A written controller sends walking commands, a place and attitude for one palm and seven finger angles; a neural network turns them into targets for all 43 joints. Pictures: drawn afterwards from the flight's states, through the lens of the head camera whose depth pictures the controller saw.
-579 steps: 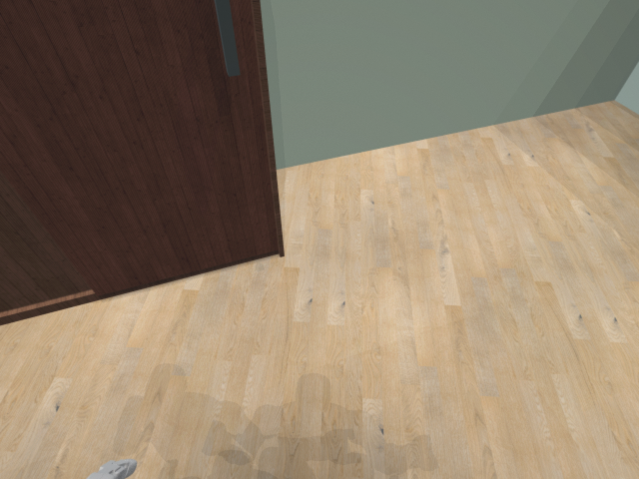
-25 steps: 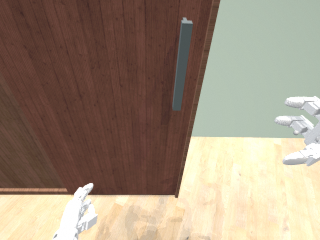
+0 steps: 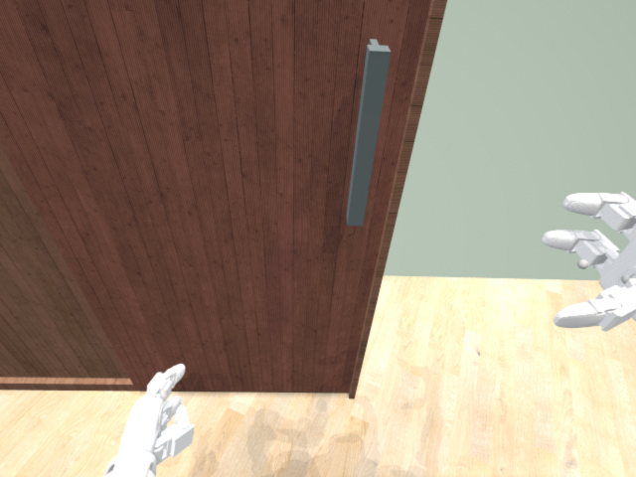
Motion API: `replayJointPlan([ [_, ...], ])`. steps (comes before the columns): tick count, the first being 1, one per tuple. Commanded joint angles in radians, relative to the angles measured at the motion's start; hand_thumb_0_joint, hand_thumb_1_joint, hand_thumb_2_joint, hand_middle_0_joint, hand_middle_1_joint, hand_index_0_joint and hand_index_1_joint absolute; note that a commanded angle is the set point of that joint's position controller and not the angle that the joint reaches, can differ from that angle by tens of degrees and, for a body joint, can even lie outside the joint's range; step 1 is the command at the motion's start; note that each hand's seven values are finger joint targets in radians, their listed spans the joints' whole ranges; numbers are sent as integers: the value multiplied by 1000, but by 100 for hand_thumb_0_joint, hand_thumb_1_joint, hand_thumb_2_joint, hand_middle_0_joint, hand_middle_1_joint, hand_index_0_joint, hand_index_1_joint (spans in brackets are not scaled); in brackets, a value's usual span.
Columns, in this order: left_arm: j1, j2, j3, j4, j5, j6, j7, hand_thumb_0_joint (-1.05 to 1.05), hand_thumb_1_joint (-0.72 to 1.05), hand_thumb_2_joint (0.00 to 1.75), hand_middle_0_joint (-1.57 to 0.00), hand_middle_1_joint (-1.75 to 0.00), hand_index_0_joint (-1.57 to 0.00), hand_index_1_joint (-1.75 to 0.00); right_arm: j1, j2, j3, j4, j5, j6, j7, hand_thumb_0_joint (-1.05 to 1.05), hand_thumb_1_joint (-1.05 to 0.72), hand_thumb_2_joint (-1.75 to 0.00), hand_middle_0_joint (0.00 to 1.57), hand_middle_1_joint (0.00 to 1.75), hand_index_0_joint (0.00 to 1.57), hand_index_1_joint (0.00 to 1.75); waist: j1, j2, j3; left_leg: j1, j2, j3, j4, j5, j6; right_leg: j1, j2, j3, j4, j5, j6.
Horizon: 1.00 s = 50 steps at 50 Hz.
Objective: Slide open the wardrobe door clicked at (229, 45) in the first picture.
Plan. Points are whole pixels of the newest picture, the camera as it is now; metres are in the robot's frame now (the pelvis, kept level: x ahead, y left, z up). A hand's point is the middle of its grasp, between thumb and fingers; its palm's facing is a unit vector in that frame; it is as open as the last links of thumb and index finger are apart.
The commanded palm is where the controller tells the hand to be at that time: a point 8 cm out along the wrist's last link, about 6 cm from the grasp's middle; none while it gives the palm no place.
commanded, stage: move the hooked fingers beside the handle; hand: right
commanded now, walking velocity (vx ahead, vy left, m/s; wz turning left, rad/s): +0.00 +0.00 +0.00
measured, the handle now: (363, 141) +0.57 -0.07 +0.19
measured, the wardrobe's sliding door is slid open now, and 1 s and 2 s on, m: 0.00 0.00 0.00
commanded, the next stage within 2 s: none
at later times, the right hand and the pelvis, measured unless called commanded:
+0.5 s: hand (502, 219) +0.35 -0.21 +0.21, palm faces +0.04 +1.00 -0.01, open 14.0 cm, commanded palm +0.33 -0.26 +0.21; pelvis +0.00 +0.00 +0.00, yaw +1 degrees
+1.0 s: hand (459, 190) +0.41 -0.18 +0.20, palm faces +0.05 +1.00 +0.01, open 14.0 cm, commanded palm +0.40 -0.23 +0.21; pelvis +0.01 +0.01 +0.00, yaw +1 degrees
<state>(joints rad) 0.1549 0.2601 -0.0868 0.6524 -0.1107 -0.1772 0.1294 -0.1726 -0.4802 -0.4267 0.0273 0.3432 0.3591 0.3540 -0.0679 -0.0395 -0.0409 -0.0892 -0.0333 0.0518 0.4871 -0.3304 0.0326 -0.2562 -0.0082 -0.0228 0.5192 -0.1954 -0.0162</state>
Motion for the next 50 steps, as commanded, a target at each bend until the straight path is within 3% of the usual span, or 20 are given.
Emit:
replayJointPlan([
  [1, -177, 125, 53, -158, 5, -63, 19, 0, 90, 90, -20, -30, -20, -30, -409, -237, -41, -180, 9, -70, -24, 0, 50, -30, 30, 120, 30, 120, 22, -33, -129, -198, 19, -65, -113, 196, -38, 225, 2, 60, -38, 96, -13],
  [2, -178, 123, 50, -158, 6, -61, 21, 0, 90, 90, -20, -30, -20, -30, -450, -239, -32, -190, 0, -69, -32, 0, 50, -30, 30, 120, 30, 120, 21, -46, -139, -199, 19, -54, -114, 176, -31, 222, 4, 66, -51, 87, -14],
  [3, -185, 116, 47, -157, 4, -61, 22, 0, 90, 90, -20, -30, -20, -30, -483, -194, 14, -185, -6, -73, -38, 0, 50, -30, 30, 120, 30, 120, 33, -56, -127, -210, 14, -45, -114, 161, -26, 235, 4, 68, -58, 79, -13],
  [7, -180, 119, 48, -146, 12, -59, 22, 0, 90, 90, -20, -30, -20, -30, -514, -212, 4, -166, -24, -80, -71, 0, 50, -30, 30, 120, 30, 120, 22, -44, -162, -189, 17, -44, -123, 144, -19, 236, 2, 72, -71, 71, -13],
  [13, -175, 116, 49, -136, 13, -44, 16, 0, 90, 90, -20, -30, -20, -30, -576, -170, 44, -72, -47, -63, -109, 0, 50, -30, 30, 120, 30, 120, 26, -3, -169, -182, 13, -38, -126, 139, -16, 228, 2, 67, -80, 69, -14],
  [16, -164, 118, 51, -132, 16, -35, 11, 0, 90, 90, -20, -30, -20, -30, -586, -176, 38, -60, -56, -66, -124, 0, 50, -30, 30, 120, 30, 120, 20, -18, -194, -161, 12, -40, -123, 173, -15, 234, 2, 59, -74, 100, -13],
  [18, -161, 114, 53, -132, 15, -31, 9, 0, 90, 90, -20, -30, -20, -30, -636, -149, 67, -60, -63, -71, -132, 0, 50, -30, 30, 120, 30, 120, 34, -26, -195, -169, 10, -37, -121, 183, -14, 245, 1, 57, -78, 106, -13],
  [22, -148, 116, 60, -129, 17, -21, 5, 0, 90, 90, -20, -30, -20, -30, -633, -143, 63, -35, -68, -73, -149, 0, 50, -30, 30, 120, 30, 120, 29, -2, -199, -159, 11, -40, -121, 219, -17, 240, 0, 50, -73, 128, -16],
  [24, -142, 115, 62, -126, 16, -16, 3, 0, 90, 90, -20, -30, -20, -30, -667, -119, 88, -40, -72, -76, -157, 0, 50, -30, 30, 120, 30, 120, 38, 0, -201, -165, 8, -39, -119, 226, -18, 246, 2, 48, -75, 132, -17],
  [26, -131, 122, 66, -117, 19, -9, 4, 0, 90, 90, -20, -30, -20, -30, -662, -139, 65, -8, -75, -74, -171, 0, 50, -30, 30, 120, 30, 120, 36, 22, -199, -156, 10, -46, -123, 234, -22, 236, 1, 42, -68, 136, -19],
  [29, -125, 119, 69, -109, 18, 0, 4, 0, 90, 90, -20, -30, -20, -30, -737, -113, 100, 10, -85, -74, -182, 0, 50, -30, 30, 120, 30, 120, 52, 2, -198, -170, 11, -51, -124, 242, -24, 238, 3, 36, -69, 135, -19],
  [33, -104, 124, 75, -94, 20, 9, 5, 0, 90, 90, -20, -30, -20, -30, -796, -136, 92, 59, -97, -90, -196, 0, 50, -30, 30, 120, 30, 120, 60, 2, -213, -165, 14, -57, -122, 261, -25, 237, 3, 33, -63, 145, -21],
  [35, -98, 120, 76, -95, 20, 11, 3, 0, 90, 90, -20, -30, -20, -30, -818, -93, 128, 71, -98, -99, -196, 0, 50, -30, 30, 120, 30, 120, 65, -9, -220, -168, 12, -57, -118, 284, -26, 247, 6, 31, -58, 159, -22],
  [41, -63, 132, 85, -81, 23, 31, -5, 0, 90, 90, -20, -30, -20, -30, -804, -138, 80, 185, -104, -107, -205, 0, 50, -30, 30, 120, 30, 120, 57, 55, -230, -138, 22, -68, -103, 367, -46, 198, 6, 22, -46, 174, -24],
  [45, -43, 130, 89, -73, 22, 43, -5, 0, 90, 90, -20, -30, -20, -30, -911, -126, 110, 243, -120, -120, -209, 0, 50, -30, 30, 120, 30, 120, 84, 47, -208, -173, 24, -77, -107, 350, -52, 178, 9, 20, -41, 144, -26],
  [46, -33, 135, 93, -72, 24, 42, -7, 0, 90, 90, -20, -30, -20, -30, -925, -147, 92, 243, -121, -134, -213, 0, 50, -30, 30, 120, 30, 120, 82, 62, -226, -163, 28, -87, -103, 370, -62, 179, 7, 21, -29, 151, -28],
  [47, -30, 133, 94, -74, 25, 44, -8, 0, 90, 90, -20, -30, -20, -30, -937, -150, 96, 245, -128, -142, -214, 0, 50, -30, 30, 120, 30, 120, 78, 36, -256, -153, 27, -83, -96, 381, -53, 183, 11, 21, -32, 162, -28],
  [48, -26, 129, 93, -71, 24, 43, -9, 0, 90, 90, -20, -30, -20, -30, -990, -117, 133, 243, -128, -154, -212, 0, 50, -30, 30, 120, 30, 120, 95, 14, -246, -169, 23, -80, -96, 375, -49, 194, 11, 20, -29, 164, -28],
  [50, -7, 132, 97, -62, 25, 43, -8, 0, 90, 90, -20, -30, -20, -30, -1005, -125, 123, 294, -128, -168, -211, 0, 50, -30, 30, 120, 30, 120, 99, 26, -249, -183, 18, -78, -98, 356, -47, 192, 10, 21, -25, 155, -28],
])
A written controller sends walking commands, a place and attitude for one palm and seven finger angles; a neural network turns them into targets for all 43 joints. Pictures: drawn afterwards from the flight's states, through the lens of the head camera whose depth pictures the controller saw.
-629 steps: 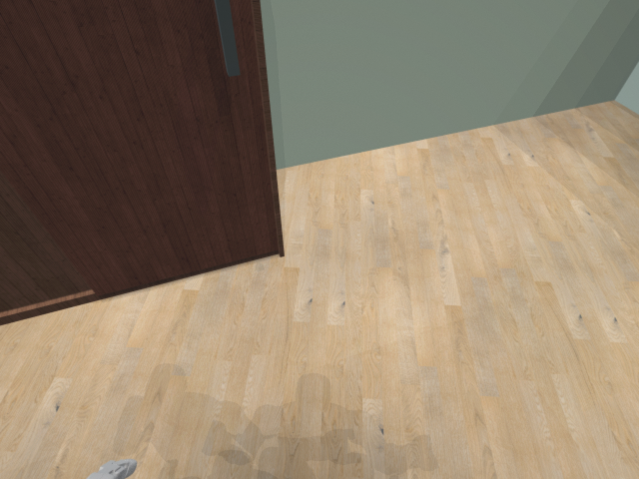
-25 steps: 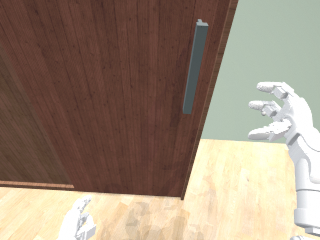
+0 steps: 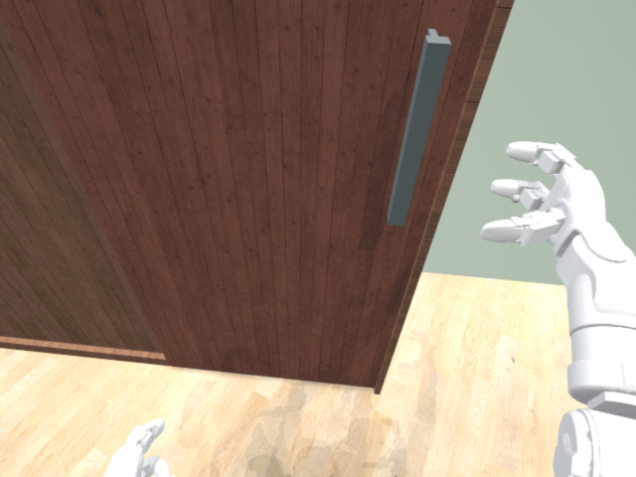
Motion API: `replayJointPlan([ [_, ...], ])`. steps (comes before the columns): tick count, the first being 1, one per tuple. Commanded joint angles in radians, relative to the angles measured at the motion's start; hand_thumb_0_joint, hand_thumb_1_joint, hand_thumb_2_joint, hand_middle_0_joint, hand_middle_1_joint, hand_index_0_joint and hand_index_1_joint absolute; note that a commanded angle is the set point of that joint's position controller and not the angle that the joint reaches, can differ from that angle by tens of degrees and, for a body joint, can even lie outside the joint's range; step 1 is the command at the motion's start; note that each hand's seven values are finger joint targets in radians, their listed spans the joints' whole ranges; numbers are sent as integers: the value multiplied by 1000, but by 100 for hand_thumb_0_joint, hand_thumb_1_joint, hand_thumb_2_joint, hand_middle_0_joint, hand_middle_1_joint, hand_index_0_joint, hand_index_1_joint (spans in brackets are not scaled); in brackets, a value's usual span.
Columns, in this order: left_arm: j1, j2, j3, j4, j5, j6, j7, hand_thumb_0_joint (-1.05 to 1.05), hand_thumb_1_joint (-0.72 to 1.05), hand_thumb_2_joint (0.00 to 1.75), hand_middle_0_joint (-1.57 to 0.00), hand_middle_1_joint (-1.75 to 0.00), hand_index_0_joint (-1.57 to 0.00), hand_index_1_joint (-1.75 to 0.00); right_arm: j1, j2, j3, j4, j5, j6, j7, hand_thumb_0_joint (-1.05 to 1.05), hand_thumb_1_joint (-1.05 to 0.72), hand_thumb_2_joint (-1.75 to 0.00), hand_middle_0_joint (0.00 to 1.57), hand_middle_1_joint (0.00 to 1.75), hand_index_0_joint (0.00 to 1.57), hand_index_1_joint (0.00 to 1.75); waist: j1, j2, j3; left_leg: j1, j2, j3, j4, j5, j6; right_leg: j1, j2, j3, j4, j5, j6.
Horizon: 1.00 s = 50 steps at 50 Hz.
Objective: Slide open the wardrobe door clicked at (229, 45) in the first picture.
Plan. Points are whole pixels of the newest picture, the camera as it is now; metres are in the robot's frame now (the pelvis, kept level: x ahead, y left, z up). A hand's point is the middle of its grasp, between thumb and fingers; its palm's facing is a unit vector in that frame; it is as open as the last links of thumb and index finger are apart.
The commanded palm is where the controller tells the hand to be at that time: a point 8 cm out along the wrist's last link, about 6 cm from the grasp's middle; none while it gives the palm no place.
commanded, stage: move the hooked fingers beside the handle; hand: right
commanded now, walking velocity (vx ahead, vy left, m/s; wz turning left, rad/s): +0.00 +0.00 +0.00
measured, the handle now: (411, 137) +0.56 -0.09 +0.19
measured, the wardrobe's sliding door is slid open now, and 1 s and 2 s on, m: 0.00 0.00 0.00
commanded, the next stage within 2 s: feel for the door with the fingertips in 1.40 s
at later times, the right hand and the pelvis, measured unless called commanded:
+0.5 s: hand (471, 160) +0.47 -0.16 +0.21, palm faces +0.06 +1.00 +0.02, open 14.0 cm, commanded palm +0.45 -0.21 +0.20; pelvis +0.00 -0.01 +0.00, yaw +1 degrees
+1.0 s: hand (461, 159) +0.49 -0.15 +0.20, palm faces +0.07 +1.00 +0.02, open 14.0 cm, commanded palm +0.46 -0.21 +0.20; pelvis -0.01 -0.01 -0.01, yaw +1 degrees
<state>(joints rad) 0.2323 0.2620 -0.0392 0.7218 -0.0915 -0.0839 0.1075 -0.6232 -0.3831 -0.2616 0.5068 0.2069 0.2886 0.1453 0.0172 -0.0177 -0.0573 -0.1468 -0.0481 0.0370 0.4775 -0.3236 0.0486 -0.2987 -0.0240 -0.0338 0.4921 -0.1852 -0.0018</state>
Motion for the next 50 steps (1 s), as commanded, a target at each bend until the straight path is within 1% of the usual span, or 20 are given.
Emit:
replayJointPlan([
  [1, -71, 135, 51, -125, 8, -49, 13, 0, 90, 90, -20, -30, -20, -30, -567, -222, -37, -160, 9, -107, -3, 0, 50, -30, 30, 120, 30, 120, 21, 25, -230, -125, 36, -68, -88, 352, -72, 223, 24, 33, 9, 142, -44],
  [2, -68, 135, 52, -122, 8, -49, 12, 0, 90, 90, -20, -30, -20, -30, -597, -237, -46, -148, 6, -116, -5, 0, 50, -30, 30, 120, 30, 120, 18, 13, -239, -125, 36, -67, -84, 354, -66, 220, 24, 37, 7, 144, -44],
  [4, -59, 128, 55, -123, 8, -53, 7, 0, 90, 90, -20, -30, -20, -30, -622, -182, -6, -135, 1, -126, -8, 0, 50, -30, 30, 120, 30, 120, 21, -30, -260, -133, 28, -58, -78, 357, -55, 245, 26, 37, 9, 166, -43],
  [11, 7, 143, 66, -98, 21, -47, -7, 0, 90, 90, -20, -30, -20, -30, -685, -194, -32, 16, -21, -148, -56, 0, 50, -30, 30, 120, 30, 120, 31, 39, -273, -143, 19, -46, -68, 343, -52, 217, 20, 46, 17, 176, -44],
  [13, 14, 136, 66, -99, 23, -45, -12, 0, 90, 90, -20, -30, -20, -30, -749, -185, -19, 6, -36, -168, -68, 0, 50, -30, 30, 120, 30, 120, 36, -19, -293, -141, 17, -43, -58, 357, -42, 231, 21, 46, 14, 200, -41],
  [15, 33, 136, 70, -93, 27, -46, -18, 0, 90, 90, -20, -30, -20, -30, -776, -172, -13, 19, -44, -187, -79, 0, 50, -30, 30, 120, 30, 120, 46, -19, -307, -155, 10, -39, -56, 357, -39, 253, 17, 48, 19, 215, -39],
  [16, 45, 141, 73, -92, 31, -47, -21, 0, 90, 90, -20, -30, -20, -30, -753, -185, -30, 38, -45, -196, -86, 0, 50, -30, 30, 120, 30, 120, 40, 22, -315, -139, 10, -39, -55, 370, -42, 241, 16, 48, 24, 224, -42],
  [19, 61, 140, 75, -83, 33, -44, -26, 0, 90, 90, -20, -30, -20, -30, -793, -183, -33, 92, -54, -207, -91, 0, 50, -30, 30, 120, 30, 120, 50, 20, -300, -146, 10, -42, -49, 391, -44, 217, 19, 41, 23, 220, -42],
  [21, 81, 149, 78, -81, 37, -39, -29, 0, 90, 90, -20, -30, -20, -30, -773, -245, -85, 127, -68, -218, -101, 0, 50, -30, 30, 120, 30, 120, 38, 22, -312, -126, 12, -45, -41, 409, -45, 201, 19, 37, 29, 230, -42],
  [23, 86, 138, 80, -81, 38, -41, -35, 0, 90, 90, -20, -30, -20, -30, -844, -182, -29, 121, -78, -231, -106, 0, 50, -30, 30, 120, 30, 120, 60, -26, -310, -160, 7, -42, -40, 401, -41, 225, 18, 37, 34, 240, -40],
  [25, 104, 143, 81, -69, 40, -41, -39, 0, 90, 90, -20, -30, -20, -30, -871, -172, -23, 168, -76, -239, -111, 0, 50, -30, 30, 120, 30, 120, 72, -7, -290, -185, 3, -40, -45, 365, -41, 213, 15, 43, 33, 214, -38],
  [27, 117, 149, 88, -68, 42, -43, -40, 0, 90, 90, -20, -30, -20, -30, -870, -196, -45, 184, -79, -256, -112, 0, 50, -30, 30, 120, 30, 120, 67, 15, -324, -173, 2, -40, -41, 369, -40, 213, 13, 45, 36, 219, -39],
  [29, 119, 142, 86, -71, 42, -47, -45, 0, 90, 90, -20, -30, -20, -30, -869, -140, -6, 182, -80, -263, -110, 0, 50, -30, 30, 120, 30, 120, 70, -20, -326, -191, -2, -35, -37, 364, -36, 235, 15, 45, 40, 232, -37],
  [31, 138, 153, 86, -61, 44, -42, -45, 0, 90, 90, -20, -30, -20, -30, -833, -186, -47, 265, -83, -261, -116, 0, 50, -30, 30, 120, 30, 120, 72, 38, -274, -196, -3, -36, -44, 335, -42, 182, 13, 42, 37, 189, -41],
  [33, 137, 149, 87, -65, 45, -46, -50, 0, 90, 90, -20, -30, -20, -30, -894, -168, -26, 236, -89, -276, -118, 0, 50, -30, 30, 120, 30, 120, 77, 2, -292, -207, -1, -39, -39, 321, -39, 185, 15, 43, 36, 176, -39],
  [36, 154, 156, 91, -67, 48, -47, -51, 0, 90, 90, -20, -30, -20, -30, -894, -226, -66, 225, -96, -302, -124, 0, 50, -30, 30, 120, 30, 120, 71, 16, -333, -183, -2, -42, -35, 325, -39, 184, 15, 44, 42, 180, -41],
  [38, 147, 148, 90, -69, 46, -51, -53, 0, 90, 90, -20, -30, -20, -30, -913, -196, -38, 206, -100, -316, -121, 0, 50, -30, 30, 120, 30, 120, 78, -23, -338, -196, -4, -44, -31, 338, -39, 201, 14, 40, 46, 190, -40],
  [41, 158, 155, 92, -65, 46, -51, -52, 0, 90, 90, -20, -30, -20, -30, -903, -226, -62, 234, -96, -318, -118, 0, 50, -30, 30, 120, 30, 120, 80, 5, -321, -197, -5, -46, -36, 318, -42, 178, 14, 39, 49, 163, -43],
  [45, 157, 152, 87, -58, 43, -54, -52, 0, 90, 90, -20, -30, -20, -30, -948, -195, -26, 286, -99, -310, -114, 0, 50, -30, 30, 120, 30, 120, 99, -17, -277, -248, -6, -46, -43, 261, -43, 159, 16, 42, 47, 109, -41],
  [50, 183, 155, 87, -46, 51, -64, -57, 0, 90, 90, -20, -30, -20, -30, -1017, -201, -28, 335, -102, -338, -118, 0, 50, -30, 30, 120, 30, 120, 113, -13, -305, -265, -3, -47, -32, 249, -44, 154, 16, 51, 56, 100, -40],
])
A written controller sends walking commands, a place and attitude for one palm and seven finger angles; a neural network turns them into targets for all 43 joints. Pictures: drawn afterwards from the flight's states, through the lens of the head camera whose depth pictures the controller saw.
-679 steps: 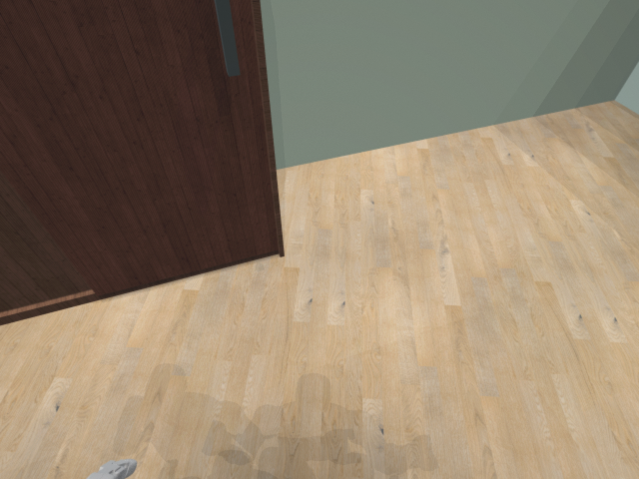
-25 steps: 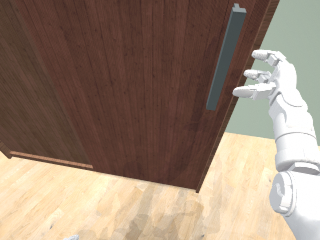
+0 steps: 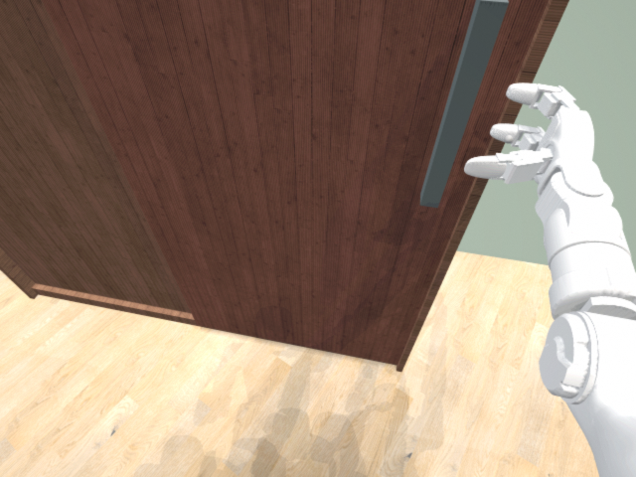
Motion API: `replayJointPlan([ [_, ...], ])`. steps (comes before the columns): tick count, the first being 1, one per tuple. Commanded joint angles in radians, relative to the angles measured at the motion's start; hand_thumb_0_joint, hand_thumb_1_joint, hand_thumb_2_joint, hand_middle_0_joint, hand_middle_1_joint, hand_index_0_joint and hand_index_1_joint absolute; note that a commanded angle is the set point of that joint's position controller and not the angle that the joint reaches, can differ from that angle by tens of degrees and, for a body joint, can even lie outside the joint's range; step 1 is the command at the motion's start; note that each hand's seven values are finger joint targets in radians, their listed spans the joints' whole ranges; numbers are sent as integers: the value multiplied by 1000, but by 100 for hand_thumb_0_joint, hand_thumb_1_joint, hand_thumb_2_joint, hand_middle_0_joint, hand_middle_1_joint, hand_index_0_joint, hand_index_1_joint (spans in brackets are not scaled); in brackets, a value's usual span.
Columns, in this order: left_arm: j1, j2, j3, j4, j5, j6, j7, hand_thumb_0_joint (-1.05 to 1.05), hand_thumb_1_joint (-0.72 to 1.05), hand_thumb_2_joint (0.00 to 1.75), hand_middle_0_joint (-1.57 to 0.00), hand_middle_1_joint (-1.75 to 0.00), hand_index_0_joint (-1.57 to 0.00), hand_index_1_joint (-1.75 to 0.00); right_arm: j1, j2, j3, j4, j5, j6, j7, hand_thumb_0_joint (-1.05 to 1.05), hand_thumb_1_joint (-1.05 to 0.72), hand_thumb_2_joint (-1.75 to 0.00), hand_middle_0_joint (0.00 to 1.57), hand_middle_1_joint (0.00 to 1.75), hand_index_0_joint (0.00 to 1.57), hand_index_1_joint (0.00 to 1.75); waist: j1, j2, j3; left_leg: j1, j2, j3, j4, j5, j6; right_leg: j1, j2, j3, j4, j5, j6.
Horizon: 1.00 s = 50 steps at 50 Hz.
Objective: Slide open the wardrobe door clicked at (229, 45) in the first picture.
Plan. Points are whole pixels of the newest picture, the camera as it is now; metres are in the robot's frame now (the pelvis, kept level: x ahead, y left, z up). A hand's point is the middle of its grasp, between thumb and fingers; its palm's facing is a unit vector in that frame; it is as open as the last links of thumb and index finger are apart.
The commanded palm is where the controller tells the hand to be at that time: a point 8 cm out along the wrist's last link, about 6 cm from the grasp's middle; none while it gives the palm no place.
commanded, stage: move the hooked fingers beside the handle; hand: right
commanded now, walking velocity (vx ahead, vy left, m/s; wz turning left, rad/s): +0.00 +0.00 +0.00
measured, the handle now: (453, 111) +0.56 -0.09 +0.19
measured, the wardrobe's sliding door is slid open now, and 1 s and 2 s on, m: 0.00 0.00 0.00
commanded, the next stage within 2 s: feel for the door with the fingertips in 0.40 s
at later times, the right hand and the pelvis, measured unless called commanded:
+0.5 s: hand (511, 144) +0.49 -0.15 +0.20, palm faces +0.07 +1.00 +0.01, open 14.0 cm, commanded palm +0.46 -0.20 +0.20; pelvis +0.01 +0.00 +0.00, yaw +1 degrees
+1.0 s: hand (477, 133) +0.50 -0.11 +0.20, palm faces +0.08 +1.00 +0.02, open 14.0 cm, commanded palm +0.47 -0.17 +0.20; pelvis +0.00 +0.00 +0.00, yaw +0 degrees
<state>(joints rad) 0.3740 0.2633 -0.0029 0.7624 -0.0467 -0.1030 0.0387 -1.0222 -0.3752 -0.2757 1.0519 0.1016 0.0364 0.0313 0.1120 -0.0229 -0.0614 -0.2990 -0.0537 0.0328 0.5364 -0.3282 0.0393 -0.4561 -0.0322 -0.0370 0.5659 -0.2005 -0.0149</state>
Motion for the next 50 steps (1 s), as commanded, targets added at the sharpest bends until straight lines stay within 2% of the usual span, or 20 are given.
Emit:
replayJointPlan([
  [1, 50, 157, 54, -89, 8, -47, 11, 0, 90, 90, -20, -30, -20, -30, -589, -237, -41, -201, 1, -95, -4, 0, 50, -30, 30, 120, 30, 120, 6, 4, -322, -97, 4, -47, -88, 267, -35, 308, 25, 52, -8, 127, -30],
  [7, 63, 163, 53, -95, 9, -42, 3, 0, 90, 90, -20, -30, -20, -30, -582, -245, -42, -153, -5, -106, 10, 0, 50, -30, 30, 120, 30, 120, 16, 20, -324, -93, 6, -49, -71, 313, -39, 283, 26, 51, 1, 142, -31],
  [8, 61, 156, 54, -102, 7, -43, 2, 0, 90, 90, -20, -30, -20, -30, -597, -216, -19, -183, -5, -109, 14, 0, 50, -30, 30, 120, 30, 120, 14, -8, -338, -95, 4, -47, -66, 320, -37, 297, 27, 50, 6, 152, -29],
  [12, 62, 161, 58, -110, 8, -41, 1, 0, 90, 90, -20, -30, -20, -30, -533, -265, -76, -219, 1, -108, 9, 0, 50, -30, 30, 120, 30, 120, -11, 3, -381, -60, 0, -45, -58, 367, -34, 310, 26, 50, 11, 198, -30],
  [14, 51, 153, 59, -118, 5, -42, -1, 0, 90, 90, -20, -30, -20, -30, -532, -223, -41, -283, 1, -106, 12, 0, 50, -30, 30, 120, 30, 120, -8, -30, -382, -61, -3, -45, -57, 394, -33, 337, 27, 46, 14, 224, -30],
  [16, 51, 161, 61, -127, 3, -35, 2, 0, 90, 90, -20, -30, -20, -30, -442, -273, -91, -295, 4, -92, 10, 0, 50, -30, 30, 120, 30, 120, -29, 12, -388, -18, -3, -44, -56, 427, -36, 320, 27, 40, 13, 243, -34],
  [18, 28, 149, 59, -138, -4, -36, 2, 0, 90, 90, -20, -30, -20, -30, -439, -217, -47, -355, 8, -74, 16, 0, 50, -30, 30, 120, 30, 120, -29, -19, -377, -19, -5, -45, -59, 445, -36, 335, 28, 37, 10, 253, -33],
  [19, 27, 152, 58, -134, -6, -31, 5, 0, 90, 90, -20, -30, -20, -30, -414, -239, -65, -341, 8, -59, 14, 0, 50, -30, 30, 120, 30, 120, -32, -6, -341, -27, -7, -41, -65, 424, -34, 320, 26, 37, 5, 237, -33],
  [21, 22, 151, 57, -136, -9, -28, 10, 0, 90, 90, -20, -30, -20, -30, -443, -214, -37, -368, 16, -43, 16, 0, 50, -30, 30, 120, 30, 120, -19, 12, -314, -36, -6, -40, -76, 399, -37, 319, 26, 37, 3, 217, -36],
  [23, 10, 145, 57, -131, -10, -33, 12, 0, 90, 90, -20, -30, -20, -30, -495, -163, 5, -404, 23, -33, 13, 0, 50, -30, 30, 120, 30, 120, -8, -22, -327, -63, -9, -37, -79, 380, -34, 357, 26, 45, 0, 218, -33],
  [25, 9, 149, 55, -121, -9, -30, 18, 0, 90, 90, -20, -30, -20, -30, -473, -208, -37, -381, 28, -24, 9, 0, 50, -30, 30, 120, 30, 120, -18, -9, -328, -58, -8, -38, -83, 377, -32, 354, 24, 49, -2, 222, -32],
  [27, -2, 139, 51, -118, -9, -34, 17, 0, 90, 90, -20, -30, -20, -30, -508, -127, 35, -387, 28, -24, 6, 0, 50, -30, 30, 120, 30, 120, 0, -20, -307, -81, -7, -34, -84, 367, -34, 369, 24, 52, -2, 222, -32],
  [30, -7, 138, 51, -110, -8, -38, 13, 0, 90, 90, -20, -30, -20, -30, -528, -77, 65, -377, 32, -17, -8, 0, 50, -30, 30, 120, 30, 120, 1, -49, -320, -112, -8, -25, -80, 329, -27, 401, 23, 65, -1, 217, -23],
  [33, -10, 137, 50, -100, -4, -42, 11, 0, 90, 90, -20, -30, -20, -30, -548, -57, 63, -340, 39, -13, -25, 0, 50, -30, 30, 120, 30, 120, 5, 8, -317, -112, -6, -24, -80, 326, -29, 385, 24, 69, 0, 209, -25],
  [36, -7, 142, 45, -101, 3, -35, 7, 0, 90, 90, -20, -30, -20, -30, -532, -112, 13, -299, 26, -19, -48, 0, 50, -30, 30, 120, 30, 120, -16, 24, -319, -73, 3, -31, -69, 349, -31, 333, 33, 61, -1, 199, -27],
  [38, -13, 131, 40, -104, 6, -33, 2, 0, 90, 90, -20, -30, -20, -30, -542, -76, 36, -266, 11, -24, -64, 0, 50, -30, 30, 120, 30, 120, -4, 28, -298, -87, 5, -35, -65, 351, -34, 314, 34, 56, 5, 187, -28],
  [41, -7, 138, 46, -113, 12, -30, -3, 0, 90, 90, -20, -30, -20, -30, -550, -113, 2, -279, 1, -51, -81, 0, 50, -30, 30, 120, 30, 120, -15, 42, -341, -56, 7, -41, -56, 373, -35, 311, 36, 53, 8, 195, -28],
  [43, -10, 133, 43, -109, 11, -31, -5, 0, 90, 90, -20, -30, -20, -30, -574, -107, 11, -258, -1, -60, -82, 0, 50, -30, 30, 120, 30, 120, -3, 50, -317, -67, 8, -45, -59, 362, -39, 288, 34, 49, 8, 167, -29],
  [46, 11, 144, 47, -108, 17, -25, -4, 0, 90, 90, -20, -30, -20, -30, -580, -195, -53, -254, -17, -84, -84, 0, 50, -30, 30, 120, 30, 120, -18, 54, -355, -30, 10, -54, -49, 402, -40, 277, 37, 46, 12, 184, -31],
  [50, 16, 136, 49, -108, 13, -27, -7, 0, 90, 90, -20, -30, -20, -30, -589, -139, 0, -237, -22, -94, -70, 0, 50, -30, 30, 120, 30, 120, 1, 21, -344, -59, 5, -50, -51, 393, -40, 288, 35, 43, 16, 178, -29],
])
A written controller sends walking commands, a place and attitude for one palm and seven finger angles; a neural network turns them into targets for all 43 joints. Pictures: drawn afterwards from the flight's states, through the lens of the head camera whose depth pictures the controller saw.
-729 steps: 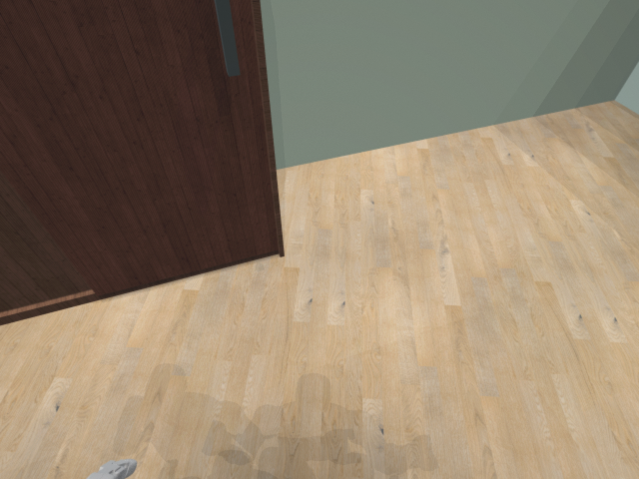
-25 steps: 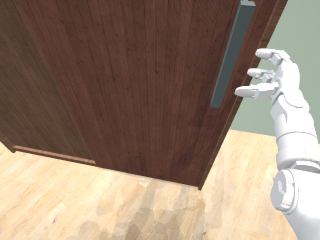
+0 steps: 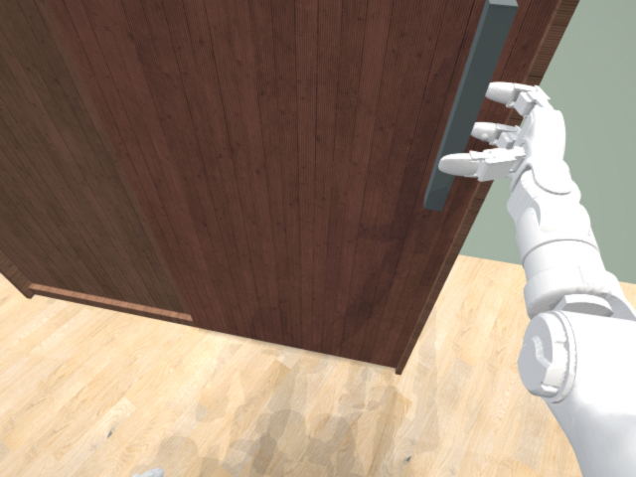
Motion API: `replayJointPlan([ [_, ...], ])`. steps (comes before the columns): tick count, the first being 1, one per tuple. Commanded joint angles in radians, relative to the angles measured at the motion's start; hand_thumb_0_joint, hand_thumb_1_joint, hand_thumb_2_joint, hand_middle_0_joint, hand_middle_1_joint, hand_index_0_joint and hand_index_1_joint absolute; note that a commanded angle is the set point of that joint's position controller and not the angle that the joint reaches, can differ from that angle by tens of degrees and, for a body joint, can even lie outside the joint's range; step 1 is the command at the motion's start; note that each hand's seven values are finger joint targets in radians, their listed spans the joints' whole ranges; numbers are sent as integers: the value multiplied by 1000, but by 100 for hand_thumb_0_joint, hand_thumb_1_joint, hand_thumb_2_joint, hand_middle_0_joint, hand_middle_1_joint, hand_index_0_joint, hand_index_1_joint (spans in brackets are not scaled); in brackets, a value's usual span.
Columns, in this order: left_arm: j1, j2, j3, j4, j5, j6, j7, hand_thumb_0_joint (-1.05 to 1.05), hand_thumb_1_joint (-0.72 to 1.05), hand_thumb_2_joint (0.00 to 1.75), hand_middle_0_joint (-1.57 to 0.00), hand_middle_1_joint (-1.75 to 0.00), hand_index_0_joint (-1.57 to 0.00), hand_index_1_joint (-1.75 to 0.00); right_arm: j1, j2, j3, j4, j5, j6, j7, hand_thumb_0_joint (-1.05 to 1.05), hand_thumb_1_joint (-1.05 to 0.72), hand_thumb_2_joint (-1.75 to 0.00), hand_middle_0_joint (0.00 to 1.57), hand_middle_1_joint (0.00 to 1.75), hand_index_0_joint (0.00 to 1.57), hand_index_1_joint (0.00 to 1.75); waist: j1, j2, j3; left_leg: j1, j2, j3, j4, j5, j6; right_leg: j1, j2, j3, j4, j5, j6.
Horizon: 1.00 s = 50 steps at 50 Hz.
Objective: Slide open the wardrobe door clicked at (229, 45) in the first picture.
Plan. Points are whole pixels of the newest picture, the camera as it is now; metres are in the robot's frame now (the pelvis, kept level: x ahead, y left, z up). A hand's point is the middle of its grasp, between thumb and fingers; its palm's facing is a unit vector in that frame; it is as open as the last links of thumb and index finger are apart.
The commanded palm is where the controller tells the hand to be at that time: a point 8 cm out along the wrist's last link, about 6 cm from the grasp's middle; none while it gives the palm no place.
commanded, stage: feel for the door with the fingertips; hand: right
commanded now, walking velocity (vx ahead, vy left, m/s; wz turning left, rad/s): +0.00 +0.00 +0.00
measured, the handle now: (459, 114) +0.56 -0.09 +0.20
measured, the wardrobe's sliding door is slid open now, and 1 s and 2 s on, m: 0.00 0.00 0.00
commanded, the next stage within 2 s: slide the fingers in behind the handle in 0.40 s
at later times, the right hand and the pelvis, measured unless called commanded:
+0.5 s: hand (483, 126) +0.52 -0.12 +0.21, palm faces +0.07 +1.00 +0.03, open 13.7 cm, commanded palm +0.49 -0.17 +0.20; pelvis +0.00 +0.00 +0.00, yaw +0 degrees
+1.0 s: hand (478, 135) +0.50 -0.11 +0.20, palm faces +0.06 +1.00 +0.02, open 14.0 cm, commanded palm +0.48 -0.16 +0.20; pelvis +0.00 -0.01 +0.00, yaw +0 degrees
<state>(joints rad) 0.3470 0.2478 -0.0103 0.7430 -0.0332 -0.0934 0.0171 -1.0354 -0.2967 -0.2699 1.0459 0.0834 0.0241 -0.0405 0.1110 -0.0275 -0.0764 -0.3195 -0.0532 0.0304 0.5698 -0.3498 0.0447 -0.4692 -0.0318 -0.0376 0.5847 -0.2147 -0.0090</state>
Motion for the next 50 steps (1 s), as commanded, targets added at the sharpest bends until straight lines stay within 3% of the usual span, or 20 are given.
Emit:
replayJointPlan([
  [1, 52, 155, 58, -85, -1, -37, 16, 0, 90, 90, -20, -30, -20, -30, -575, -204, 5, -216, 0, -78, 7, 0, 50, -30, 30, 120, 30, 120, 7, 43, -322, -40, 3, -48, -90, 412, -48, 301, 36, 45, -2, 191, -37],
  [5, 72, 164, 59, -66, -1, -36, 19, 0, 90, 90, -20, -30, -20, -30, -608, -263, -38, -153, 9, -72, 21, 0, 50, -30, 30, 120, 30, 120, 13, 56, -292, -44, 11, -60, -103, 394, -56, 249, 37, 44, -10, 142, -38],
  [8, 86, 159, 62, -61, 3, -43, 14, 0, 90, 90, -20, -30, -20, -30, -660, -215, 11, -178, -1, -92, 23, 0, 50, -30, 30, 120, 30, 120, 31, -2, -313, -73, 6, -54, -98, 385, -49, 292, 37, 48, 1, 167, -37],
  [10, 95, 163, 64, -57, 4, -47, 13, 0, 90, 90, -20, -30, -20, -30, -630, -230, -9, -153, 5, -99, 22, 0, 50, -30, 30, 120, 30, 120, 21, 9, -327, -72, 2, -51, -98, 361, -44, 290, 35, 53, -3, 157, -34],
  [12, 107, 168, 66, -47, 7, -50, 10, 0, 90, 90, -20, -30, -20, -30, -670, -223, 0, -141, 6, -103, 22, 0, 50, -30, 30, 120, 30, 120, 39, 32, -316, -80, 3, -52, -98, 373, -50, 283, 33, 55, -1, 158, -38],
  [13, 109, 169, 68, -47, 6, -52, 8, 0, 90, 90, -20, -30, -20, -30, -668, -223, 0, -141, 4, -103, 22, 0, 50, -30, 30, 120, 30, 120, 34, 13, -331, -84, 3, -52, -95, 374, -48, 295, 34, 55, 2, 164, -37],
  [16, 129, 175, 69, -43, 11, -49, 5, 0, 90, 90, -20, -30, -20, -30, -654, -277, -45, -105, -7, -102, 12, 0, 50, -30, 30, 120, 30, 120, 24, 20, -332, -78, 2, -47, -89, 362, -45, 273, 32, 53, 3, 165, -36],
  [17, 126, 174, 66, -44, 13, -50, 3, 0, 90, 90, -20, -30, -20, -30, -682, -271, -36, -105, -12, -104, 7, 0, 50, -30, 30, 120, 30, 120, 36, 18, -321, -87, 3, -51, -88, 371, -47, 267, 34, 53, 4, 163, -38],
  [21, 146, 181, 69, -48, 21, -46, -3, 0, 90, 90, -20, -30, -20, -30, -677, -317, -69, -86, -32, -120, -5, 0, 50, -30, 30, 120, 30, 120, 33, 26, -341, -81, 3, -51, -78, 379, -46, 255, 32, 51, 14, 171, -37],
  [24, 146, 178, 68, -50, 21, -44, -6, 0, 90, 90, -20, -30, -20, -30, -724, -285, -33, -78, -43, -125, 0, 0, 50, -30, 30, 120, 30, 120, 58, 5, -321, -121, 1, -49, -75, 362, -46, 260, 29, 52, 18, 161, -36],
  [26, 160, 183, 71, -50, 23, -43, -8, 0, 90, 90, -20, -30, -20, -30, -712, -319, -65, -75, -43, -129, -2, 0, 50, -30, 30, 120, 30, 120, 45, 9, -353, -108, 0, -49, -67, 380, -45, 270, 27, 54, 29, 186, -36],
  [28, 151, 177, 71, -59, 21, -45, -9, 0, 90, 90, -20, -30, -20, -30, -700, -278, -41, -97, -34, -129, 5, 0, 50, -30, 30, 120, 30, 120, 42, -6, -376, -113, -5, -42, -63, 373, -40, 294, 27, 58, 27, 194, -32],
  [32, 141, 178, 68, -68, 17, -42, -8, 0, 90, 90, -20, -30, -20, -30, -654, -288, -55, -108, -25, -127, 6, 0, 50, -30, 30, 120, 30, 120, 30, -1, -359, -106, -7, -39, -65, 361, -38, 284, 25, 57, 22, 189, -32],
  [33, 136, 174, 69, -71, 19, -45, -9, 0, 90, 90, -20, -30, -20, -30, -669, -253, -28, -132, -24, -127, 6, 0, 50, -30, 30, 120, 30, 120, 38, -12, -355, -114, -8, -38, -66, 363, -39, 296, 26, 55, 24, 193, -33],
  [34, 137, 174, 71, -72, 16, -44, -8, 0, 90, 90, -20, -30, -20, -30, -630, -260, -42, -118, -25, -122, 5, 0, 50, -30, 30, 120, 30, 120, 29, 10, -351, -117, -11, -35, -67, 348, -38, 293, 23, 57, 24, 185, -33],
  [39, 120, 171, 71, -70, 10, -51, -5, 0, 90, 90, -20, -30, -20, -30, -647, -196, 5, -180, -3, -104, 3, 0, 50, -30, 30, 120, 30, 120, 33, -8, -347, -133, -16, -27, -71, 334, -34, 332, 20, 64, 21, 199, -30],
  [42, 109, 170, 70, -71, 9, -53, -2, 0, 90, 90, -20, -30, -20, -30, -618, -205, -9, -207, 3, -91, -3, 0, 50, -30, 30, 120, 30, 120, 18, -2, -363, -113, -15, -26, -71, 341, -32, 335, 20, 64, 14, 208, -29],
  [44, 97, 164, 68, -73, 6, -55, -2, 0, 90, 90, -20, -30, -20, -30, -620, -172, 18, -233, 2, -85, -10, 0, 50, -30, 30, 120, 30, 120, 20, -18, -344, -125, -16, -22, -71, 330, -31, 341, 19, 66, 16, 204, -27],
  [47, 94, 166, 67, -63, 8, -54, 2, 0, 90, 90, -20, -30, -20, -30, -635, -178, 9, -200, 2, -74, -27, 0, 50, -30, 30, 120, 30, 120, 27, 25, -317, -133, -15, -24, -80, 306, -35, 316, 20, 66, 10, 174, -30],
  [50, 93, 163, 63, -57, 12, -55, 1, 0, 90, 90, -20, -30, -20, -30, -667, -185, 5, -184, -2, -79, -36, 0, 50, -30, 30, 120, 30, 120, 30, 9, -320, -132, -11, -27, -73, 317, -35, 313, 23, 65, 14, 174, -29],
])
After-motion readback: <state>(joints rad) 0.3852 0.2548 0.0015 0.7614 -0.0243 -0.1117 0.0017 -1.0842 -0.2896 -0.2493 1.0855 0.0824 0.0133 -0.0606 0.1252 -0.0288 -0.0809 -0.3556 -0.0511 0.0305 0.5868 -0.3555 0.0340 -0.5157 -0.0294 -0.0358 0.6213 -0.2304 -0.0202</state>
